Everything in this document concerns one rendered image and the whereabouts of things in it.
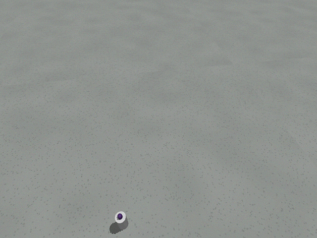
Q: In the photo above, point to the bottle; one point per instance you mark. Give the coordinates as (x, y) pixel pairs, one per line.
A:
(121, 220)

